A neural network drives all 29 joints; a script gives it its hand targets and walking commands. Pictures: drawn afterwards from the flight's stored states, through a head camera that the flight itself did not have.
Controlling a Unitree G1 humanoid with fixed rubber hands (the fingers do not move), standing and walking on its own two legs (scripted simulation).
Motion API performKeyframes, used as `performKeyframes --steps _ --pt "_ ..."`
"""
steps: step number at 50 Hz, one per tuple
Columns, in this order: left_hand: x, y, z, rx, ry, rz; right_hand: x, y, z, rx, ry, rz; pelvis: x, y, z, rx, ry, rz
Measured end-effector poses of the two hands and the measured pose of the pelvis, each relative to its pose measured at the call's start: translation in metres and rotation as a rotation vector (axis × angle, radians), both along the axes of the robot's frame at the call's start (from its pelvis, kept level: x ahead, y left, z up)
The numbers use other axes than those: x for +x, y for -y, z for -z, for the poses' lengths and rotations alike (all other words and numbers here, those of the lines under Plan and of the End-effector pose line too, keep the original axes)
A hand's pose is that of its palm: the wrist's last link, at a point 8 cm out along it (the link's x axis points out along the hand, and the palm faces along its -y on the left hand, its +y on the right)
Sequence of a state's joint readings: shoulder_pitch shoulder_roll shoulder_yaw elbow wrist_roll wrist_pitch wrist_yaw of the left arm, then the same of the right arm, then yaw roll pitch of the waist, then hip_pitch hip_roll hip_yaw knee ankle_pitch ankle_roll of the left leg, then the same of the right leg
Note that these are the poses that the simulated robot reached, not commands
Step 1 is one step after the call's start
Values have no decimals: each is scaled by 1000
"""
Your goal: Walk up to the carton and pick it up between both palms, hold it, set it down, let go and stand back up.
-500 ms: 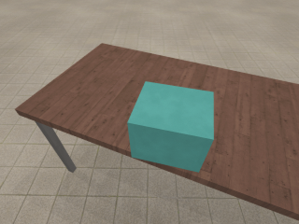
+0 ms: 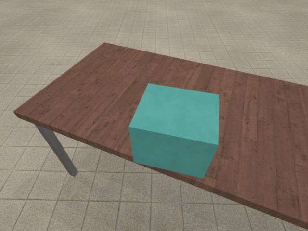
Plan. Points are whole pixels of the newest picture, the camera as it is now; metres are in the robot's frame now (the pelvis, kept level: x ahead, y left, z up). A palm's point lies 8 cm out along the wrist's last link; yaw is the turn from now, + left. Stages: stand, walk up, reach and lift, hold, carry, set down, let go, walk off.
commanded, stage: stand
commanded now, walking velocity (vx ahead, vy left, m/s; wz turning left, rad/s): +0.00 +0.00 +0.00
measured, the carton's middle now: (175, 129) +0.46 -0.04 -0.02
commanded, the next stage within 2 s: none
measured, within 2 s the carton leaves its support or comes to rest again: neither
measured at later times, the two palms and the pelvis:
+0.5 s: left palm out of the picture -0.04 +0.20 -0.15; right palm out of the picture -0.03 -0.19 -0.15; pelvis +0.01 +0.00 +0.00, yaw +0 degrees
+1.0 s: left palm out of the picture -0.03 +0.19 -0.15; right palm out of the picture -0.02 -0.20 -0.15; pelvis +0.01 +0.00 +0.00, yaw +0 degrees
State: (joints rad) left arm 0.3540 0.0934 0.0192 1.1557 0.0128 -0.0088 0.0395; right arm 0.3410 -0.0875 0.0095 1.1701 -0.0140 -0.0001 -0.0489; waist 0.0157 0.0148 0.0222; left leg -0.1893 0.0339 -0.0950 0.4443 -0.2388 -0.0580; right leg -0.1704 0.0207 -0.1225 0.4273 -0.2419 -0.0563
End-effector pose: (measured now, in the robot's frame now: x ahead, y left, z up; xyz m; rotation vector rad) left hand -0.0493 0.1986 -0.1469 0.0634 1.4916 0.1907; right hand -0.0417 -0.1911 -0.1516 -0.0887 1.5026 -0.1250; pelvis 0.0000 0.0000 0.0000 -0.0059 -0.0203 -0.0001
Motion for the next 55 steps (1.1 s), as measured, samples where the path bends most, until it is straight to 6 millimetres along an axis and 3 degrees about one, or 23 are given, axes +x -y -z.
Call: performKeyframes --steps 30,55 --pt "12 3 -1 5 7 -5 18 4 1 -2 4 -2 10 3 0 2 3 -4" --pt "16 5 -2 7 9 -3 21 7 2 -2 -1 0 12 5 0 2 5 -4"
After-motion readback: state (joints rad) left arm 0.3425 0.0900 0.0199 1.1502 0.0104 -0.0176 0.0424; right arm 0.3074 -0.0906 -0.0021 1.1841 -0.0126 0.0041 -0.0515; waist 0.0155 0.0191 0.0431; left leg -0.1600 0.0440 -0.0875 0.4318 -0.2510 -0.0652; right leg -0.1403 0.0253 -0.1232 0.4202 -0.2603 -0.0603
